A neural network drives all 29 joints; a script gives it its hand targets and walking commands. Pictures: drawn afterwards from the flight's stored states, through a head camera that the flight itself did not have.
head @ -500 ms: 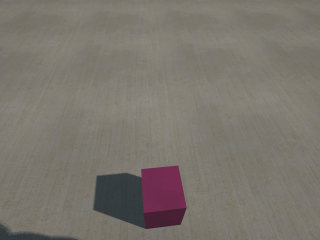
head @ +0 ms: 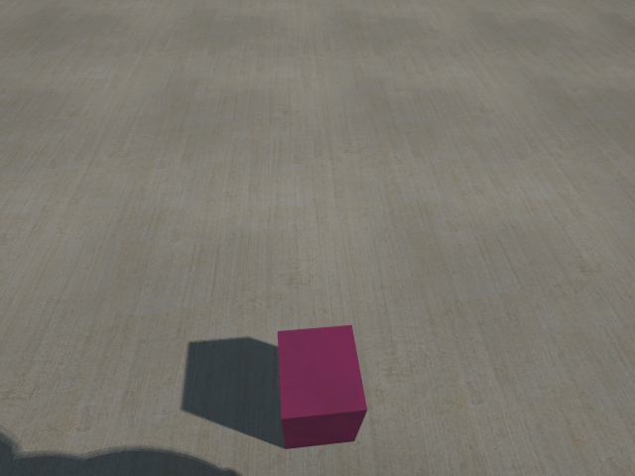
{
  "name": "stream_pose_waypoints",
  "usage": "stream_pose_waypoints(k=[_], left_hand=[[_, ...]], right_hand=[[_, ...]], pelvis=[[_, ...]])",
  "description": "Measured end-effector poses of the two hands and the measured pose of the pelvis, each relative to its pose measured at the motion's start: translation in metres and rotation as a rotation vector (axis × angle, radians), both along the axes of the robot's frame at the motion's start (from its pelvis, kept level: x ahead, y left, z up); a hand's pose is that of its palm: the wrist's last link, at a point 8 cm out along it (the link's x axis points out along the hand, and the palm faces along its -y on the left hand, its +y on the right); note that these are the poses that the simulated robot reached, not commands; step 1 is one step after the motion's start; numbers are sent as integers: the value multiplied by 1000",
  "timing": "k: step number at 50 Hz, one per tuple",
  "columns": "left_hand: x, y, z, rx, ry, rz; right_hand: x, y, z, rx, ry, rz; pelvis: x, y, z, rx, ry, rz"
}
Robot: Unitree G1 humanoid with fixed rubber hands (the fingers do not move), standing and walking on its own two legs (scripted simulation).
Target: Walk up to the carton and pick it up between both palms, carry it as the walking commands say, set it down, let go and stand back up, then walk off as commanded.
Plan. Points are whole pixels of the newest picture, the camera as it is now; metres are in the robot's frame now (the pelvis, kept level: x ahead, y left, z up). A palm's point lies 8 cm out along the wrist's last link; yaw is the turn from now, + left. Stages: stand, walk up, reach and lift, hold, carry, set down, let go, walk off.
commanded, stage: walk up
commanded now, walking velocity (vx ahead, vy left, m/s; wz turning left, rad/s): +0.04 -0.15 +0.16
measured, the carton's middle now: (317, 388) +0.46 -0.02 -0.62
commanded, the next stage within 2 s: stand in 0.46 s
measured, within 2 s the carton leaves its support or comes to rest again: neither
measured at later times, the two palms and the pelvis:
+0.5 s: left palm out of the picture +0.01 +0.18 -0.15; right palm out of the picture +0.09 -0.26 -0.13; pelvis +0.02 -0.04 +0.00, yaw +2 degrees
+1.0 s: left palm out of the picture +0.01 +0.18 -0.14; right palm out of the picture +0.02 -0.26 -0.14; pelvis +0.02 -0.04 +0.01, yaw +2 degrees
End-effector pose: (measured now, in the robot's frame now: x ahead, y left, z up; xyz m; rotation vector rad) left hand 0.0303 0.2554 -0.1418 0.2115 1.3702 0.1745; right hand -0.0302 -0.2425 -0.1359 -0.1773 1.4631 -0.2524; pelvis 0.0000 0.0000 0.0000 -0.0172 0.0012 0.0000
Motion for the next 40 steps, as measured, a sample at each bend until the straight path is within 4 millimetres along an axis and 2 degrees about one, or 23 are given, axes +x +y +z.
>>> stream_pose_waypoints(k=[4,9,12,16,23,28,40], left_hand=[[-1,-19,-5,15,-21,25],[-18,-55,-8,-42,14,75],[-25,-70,-16,-87,35,112],[-24,-83,-18,-124,30,125],[-18,-83,-14,-109,-2,106],[-18,-76,-8,-82,5,84],[-22,-65,-3,-61,17,86]], right_hand=[[3,-20,-11,26,31,18],[42,-34,-14,21,-35,73],[68,-32,-12,13,-94,104],[95,-22,-2,32,-146,133],[124,-14,2,54,-222,131],[119,-14,3,63,-228,126],[66,-21,2,54,-104,86]], pelvis=[[6,-21,-9,11,12,7],[11,-27,-8,-27,7,43],[14,-27,-9,-27,-9,46],[18,-32,-4,-7,-16,37],[20,-37,-1,-1,-17,36],[21,-36,2,1,-27,32],[21,-37,6,14,-47,35]])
